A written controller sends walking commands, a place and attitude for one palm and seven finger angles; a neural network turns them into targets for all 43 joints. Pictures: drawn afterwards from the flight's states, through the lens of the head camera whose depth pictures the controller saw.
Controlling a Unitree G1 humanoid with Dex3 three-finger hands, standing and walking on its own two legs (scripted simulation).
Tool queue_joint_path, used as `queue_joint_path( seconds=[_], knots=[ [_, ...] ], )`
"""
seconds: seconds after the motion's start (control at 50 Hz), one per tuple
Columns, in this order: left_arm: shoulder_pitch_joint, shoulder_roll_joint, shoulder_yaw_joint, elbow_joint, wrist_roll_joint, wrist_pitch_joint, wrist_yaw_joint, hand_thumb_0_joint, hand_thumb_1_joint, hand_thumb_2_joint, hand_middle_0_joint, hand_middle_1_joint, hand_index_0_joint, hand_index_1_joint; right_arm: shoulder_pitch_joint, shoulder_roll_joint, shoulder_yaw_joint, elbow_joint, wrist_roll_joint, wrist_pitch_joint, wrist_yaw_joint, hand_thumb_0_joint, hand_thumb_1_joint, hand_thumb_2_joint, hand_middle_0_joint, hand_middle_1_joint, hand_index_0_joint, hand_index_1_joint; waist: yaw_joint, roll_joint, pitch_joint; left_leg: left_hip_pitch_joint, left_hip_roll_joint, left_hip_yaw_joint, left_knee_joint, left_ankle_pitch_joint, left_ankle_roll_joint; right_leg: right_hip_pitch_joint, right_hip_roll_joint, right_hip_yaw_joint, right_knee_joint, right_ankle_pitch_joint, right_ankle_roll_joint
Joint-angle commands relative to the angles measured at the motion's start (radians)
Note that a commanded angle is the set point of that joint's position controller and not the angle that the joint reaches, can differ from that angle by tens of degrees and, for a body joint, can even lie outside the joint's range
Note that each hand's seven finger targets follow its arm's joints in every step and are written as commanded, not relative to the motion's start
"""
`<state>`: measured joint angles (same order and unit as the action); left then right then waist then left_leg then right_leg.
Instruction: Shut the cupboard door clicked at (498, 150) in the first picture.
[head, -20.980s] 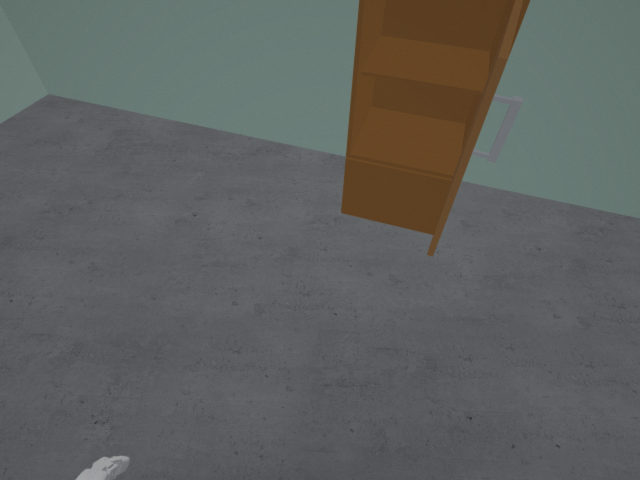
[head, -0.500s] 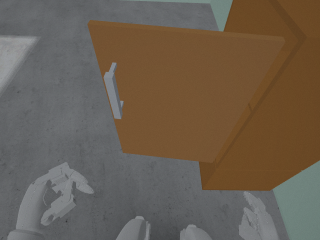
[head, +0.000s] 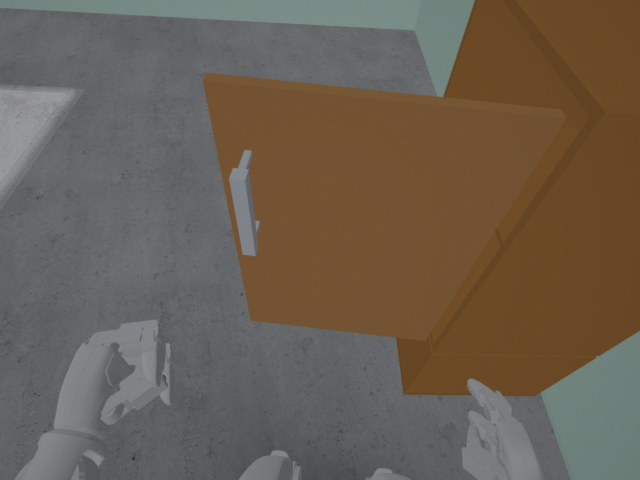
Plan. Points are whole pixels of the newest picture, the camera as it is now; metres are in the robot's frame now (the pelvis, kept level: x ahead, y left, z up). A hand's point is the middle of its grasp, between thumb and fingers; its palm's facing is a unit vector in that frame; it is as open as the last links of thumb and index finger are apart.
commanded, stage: raise the hand and make a fist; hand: left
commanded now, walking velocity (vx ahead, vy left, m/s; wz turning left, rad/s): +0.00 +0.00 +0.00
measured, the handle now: (248, 206) +0.46 +0.14 +0.07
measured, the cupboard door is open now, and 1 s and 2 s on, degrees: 84 84 84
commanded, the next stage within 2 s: bring the fist close to the handle in 0.48 s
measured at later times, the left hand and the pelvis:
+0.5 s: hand (171, 368) +0.22 +0.18 +0.07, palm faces -0.04 -1.00 -0.03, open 3.1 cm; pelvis +0.00 -0.01 +0.00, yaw +0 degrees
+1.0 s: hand (219, 315) +0.29 +0.14 +0.07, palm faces -0.07 -1.00 -0.02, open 3.1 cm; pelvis +0.01 -0.02 +0.01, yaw +0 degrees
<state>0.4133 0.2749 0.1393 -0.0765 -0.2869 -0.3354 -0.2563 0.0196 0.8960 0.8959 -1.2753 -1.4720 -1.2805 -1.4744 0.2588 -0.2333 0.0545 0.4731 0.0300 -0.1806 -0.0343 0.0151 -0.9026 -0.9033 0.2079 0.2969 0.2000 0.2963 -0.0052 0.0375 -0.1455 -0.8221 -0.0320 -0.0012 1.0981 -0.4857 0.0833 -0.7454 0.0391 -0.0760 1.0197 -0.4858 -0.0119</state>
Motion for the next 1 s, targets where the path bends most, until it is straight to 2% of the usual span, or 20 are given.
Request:
queue_joint_path(
  seconds=[0.0, 0.06, 0.08, 0.1, 0.18, 0.24, 0.3, 0.36, 0.4, 0.56, 0.58, 0.62, 0.64, 0.7, 0.76, 0.8, 0.84, 0.9, 0.94, 0.98],
  knots=[
    [-0.076, 0.13, 0.088, -0.19, -0.019, -0.054, 0.006, 0.0, 0.9, 0.9, -1.3, -1.5, -1.3, -1.5, -0.045, -0.156, -0.076, -0.144, 0.008, -0.045, -0.016, 0.0, -0.9, -0.9, 0.2, 0.3, 0.2, 0.3, -0.005, 0.043, -0.145, 0.209, 0.053, -0.137, -0.257, 0.171, -0.09, 0.041, 0.01, 0.008, -0.13, 0.132, -0.033],
    [-0.102, 0.114, 0.076, -0.19, -0.023, -0.045, -0.001, 0.0, 0.9, 0.9, -1.3, -1.5, -1.3, -1.5, -0.045, -0.153, -0.075, -0.144, 0.011, -0.045, -0.015, 0.0, -0.9, -0.9, 0.2, 0.3, 0.2, 0.3, -0.006, 0.057, -0.148, 0.223, 0.051, -0.13, -0.264, 0.179, -0.091, 0.051, 0.006, 0.008, -0.141, 0.138, -0.031],
    [-0.091, 0.109, 0.078, -0.18, -0.027, -0.044, -0.001, 0.0, 0.9, 0.9, -1.3, -1.5, -1.3, -1.5, -0.041, -0.153, -0.077, -0.143, 0.011, -0.046, -0.015, 0.0, -0.9, -0.9, 0.2, 0.3, 0.2, 0.3, -0.007, 0.032, -0.153, 0.226, 0.051, -0.128, -0.262, 0.196, -0.091, 0.058, 0.006, 0.007, -0.144, 0.15, -0.03],
    [-0.084, 0.129, 0.092, -0.174, -0.025, -0.043, -0.001, 0.0, 0.9, 0.9, -1.3, -1.5, -1.3, -1.5, -0.042, -0.156, -0.078, -0.141, 0.01, -0.044, -0.015, 0.0, -0.9, -0.9, 0.2, 0.3, 0.2, 0.3, 0.001, 0.034, -0.157, 0.218, 0.047, -0.119, -0.254, 0.219, -0.088, 0.08, 0.007, 0.014, -0.144, 0.166, -0.034],
    [-0.074, 0.106, 0.081, -0.168, -0.03, -0.05, -0.006, 0.0, 0.9, 0.9, -1.3, -1.5, -1.3, -1.5, -0.04, -0.152, -0.081, -0.141, 0.01, -0.042, -0.01, 0.0, -0.9, -0.9, 0.2, 0.3, 0.2, 0.3, -0.001, 0.022, -0.167, 0.221, 0.046, -0.105, -0.243, 0.252, -0.089, 0.08, 0.004, 0.012, -0.142, 0.187, -0.029],
    [-0.087, 0.113, 0.083, -0.187, -0.026, -0.062, -0.002, 0.0, 0.9, 0.9, -1.3, -1.5, -1.3, -1.5, -0.041, -0.151, -0.081, -0.14, 0.007, -0.039, -0.008, 0.0, -0.9, -0.9, 0.2, 0.3, 0.2, 0.3, 0.0, 0.053, -0.169, 0.221, 0.044, -0.099, -0.237, 0.267, -0.088, 0.083, 0.002, 0.017, -0.137, 0.197, -0.031],
    [-0.084, 0.125, 0.096, -0.171, -0.027, -0.069, 0.003, 0.0, 0.9, 0.9, -1.3, -1.5, -1.3, -1.5, -0.043, -0.154, -0.084, -0.139, 0.007, -0.036, -0.009, 0.0, -0.9, -0.9, 0.2, 0.3, 0.2, 0.3, -0.001, 0.011, -0.15, 0.199, 0.044, -0.101, -0.236, 0.229, -0.084, 0.083, 0.006, 0.023, -0.143, 0.172, -0.032],
    [-0.093, 0.113, 0.081, -0.188, -0.027, -0.078, 0.003, 0.0, 0.9, 0.9, -1.3, -1.5, -1.3, -1.5, -0.048, -0.15, -0.082, -0.141, 0.008, -0.036, -0.009, 0.0, -0.9, -0.9, 0.2, 0.3, 0.2, 0.3, -0.004, 0.045, -0.158, 0.203, 0.041, -0.094, -0.235, 0.217, -0.08, 0.077, 0.003, 0.027, -0.145, 0.164, -0.03],
    [-0.094, 0.132, 0.094, -0.187, -0.024, -0.08, 0.006, 0.0, 0.9, 0.9, -1.3, -1.5, -1.3, -1.5, -0.048, -0.153, -0.083, -0.138, 0.007, -0.035, -0.011, 0.0, -0.9, -0.9, 0.2, 0.3, 0.2, 0.3, -0.005, 0.039, -0.157, 0.199, 0.042, -0.095, -0.229, 0.214, -0.077, 0.078, 0.004, 0.031, -0.144, 0.166, -0.031],
    [-0.098, 0.113, 0.077, -0.177, -0.025, -0.069, 0.003, 0.0, 0.9, 0.9, -1.3, -1.5, -1.3, -1.5, -0.056, -0.149, -0.077, -0.149, 0.012, -0.03, -0.015, 0.0, -0.9, -0.9, 0.2, 0.3, 0.2, 0.3, -0.01, 0.013, -0.133, 0.179, 0.039, -0.095, -0.242, 0.131, -0.067, 0.071, 0.002, 0.036, -0.166, 0.098, -0.027],
    [-0.115, 0.091, 0.051, -0.181, -0.026, -0.068, 0.003, 0.0, 0.9, 0.9, -1.3, -1.5, -1.3, -1.5, -0.059, -0.149, -0.074, -0.149, 0.011, -0.032, -0.015, 0.0, -0.9, -0.9, 0.2, 0.3, 0.2, 0.3, -0.016, 0.029, -0.131, 0.176, 0.036, -0.091, -0.236, 0.13, -0.064, 0.069, 0.0, 0.04, -0.168, 0.099, -0.025],
    [-0.178, 0.122, 0.075, -0.168, -0.017, -0.071, 0.01, 0.0, 0.9, 0.9, -1.3, -1.5, -1.3, -1.5, -0.052, -0.153, -0.075, -0.135, 0.009, -0.032, -0.02, 0.0, -0.9, -0.9, 0.2, 0.3, 0.2, 0.3, -0.022, 0.02, -0.132, 0.165, 0.038, -0.09, -0.222, 0.127, -0.062, 0.058, 0.0, 0.047, -0.165, 0.093, -0.025],
    [-0.246, 0.085, 0.023, -0.169, -0.01, -0.073, 0.01, 0.0, 0.9, 0.9, -1.3, -1.5, -1.3, -1.5, -0.06, -0.151, -0.069, -0.132, 0.007, -0.035, -0.02, 0.0, -0.9, -0.9, 0.2, 0.3, 0.2, 0.3, -0.041, 0.033, -0.123, 0.166, 0.037, -0.096, -0.22, 0.107, -0.06, 0.033, -0.002, 0.043, -0.159, 0.081, -0.023],
    [-0.271, 0.114, 0.053, -0.126, -0.007, -0.069, 0.016, 0.0, 0.9, 0.9, -1.3, -1.5, -1.3, -1.5, -0.05, -0.156, -0.072, -0.118, 0.006, -0.037, -0.025, 0.0, -0.9, -0.9, 0.2, 0.3, 0.2, 0.3, -0.027, 0.019, -0.144, 0.164, 0.037, -0.094, -0.214, 0.118, -0.06, 0.046, -0.001, 0.05, -0.157, 0.09, -0.026],
    [-0.337, 0.086, 0.012, -0.106, 0.01, -0.044, 0.024, 0.0, 0.9, 0.9, -1.3, -1.5, -1.3, -1.5, -0.047, -0.151, -0.071, -0.116, 0.011, -0.035, -0.023, 0.0, -0.9, -0.9, 0.2, 0.3, 0.2, 0.3, -0.033, 0.039, -0.17, 0.196, 0.038, -0.093, -0.222, 0.142, -0.059, 0.053, -0.006, 0.046, -0.159, 0.116, -0.023],
    [-0.332, 0.115, 0.043, -0.082, 0.013, -0.027, 0.037, 0.0, 0.9, 0.9, -1.3, -1.5, -1.3, -1.5, -0.043, -0.155, -0.071, -0.113, 0.008, -0.028, -0.024, 0.0, -0.9, -0.9, 0.2, 0.3, 0.2, 0.3, -0.018, 0.023, -0.19, 0.194, 0.035, -0.089, -0.223, 0.172, -0.059, 0.085, -0.004, 0.051, -0.162, 0.142, -0.025],
    [-0.379, 0.085, 0.014, -0.075, 0.024, -0.015, 0.049, 0.0, 0.9, 0.9, -1.3, -1.5, -1.3, -1.5, -0.047, -0.149, -0.069, -0.115, 0.01, -0.021, -0.02, 0.0, -0.9, -0.9, 0.2, 0.3, 0.2, 0.3, -0.027, 0.02, -0.197, 0.21, 0.036, -0.083, -0.228, 0.187, -0.059, 0.087, -0.008, 0.046, -0.164, 0.16, -0.021],
    [-0.402, 0.106, 0.047, -0.014, 0.029, -0.005, 0.072, 0.0, 0.9, 0.9, -1.3, -1.5, -1.3, -1.5, -0.041, -0.152, -0.07, -0.108, 0.007, -0.008, -0.018, 0.0, -0.9, -0.9, 0.2, 0.3, 0.2, 0.3, -0.017, -0.016, -0.179, 0.189, 0.035, -0.076, -0.228, 0.206, -0.06, 0.113, -0.006, 0.051, -0.168, 0.183, -0.023],
    [-0.419, 0.07, 0.017, -0.015, 0.035, -0.01, 0.08, 0.0, 0.9, 0.9, -1.3, -1.5, -1.3, -1.5, -0.045, -0.144, -0.07, -0.112, 0.007, -0.002, -0.012, 0.0, -0.9, -0.9, 0.2, 0.3, 0.2, 0.3, -0.015, 0.012, -0.2, 0.209, 0.033, -0.065, -0.227, 0.224, -0.059, 0.114, -0.01, 0.054, -0.166, 0.204, -0.021],
    [-0.44, 0.076, 0.022, 0.0, 0.04, -0.017, 0.091, 0.0, 0.9, 0.9, -1.3, -1.5, -1.3, -1.5, -0.041, -0.146, -0.072, -0.107, 0.007, 0.002, -0.008, 0.0, -0.9, -0.9, 0.2, 0.3, 0.2, 0.3, -0.015, 0.006, -0.204, 0.212, 0.035, -0.064, -0.227, 0.232, -0.061, 0.115, -0.01, 0.053, -0.163, 0.212, -0.021]
  ],
)
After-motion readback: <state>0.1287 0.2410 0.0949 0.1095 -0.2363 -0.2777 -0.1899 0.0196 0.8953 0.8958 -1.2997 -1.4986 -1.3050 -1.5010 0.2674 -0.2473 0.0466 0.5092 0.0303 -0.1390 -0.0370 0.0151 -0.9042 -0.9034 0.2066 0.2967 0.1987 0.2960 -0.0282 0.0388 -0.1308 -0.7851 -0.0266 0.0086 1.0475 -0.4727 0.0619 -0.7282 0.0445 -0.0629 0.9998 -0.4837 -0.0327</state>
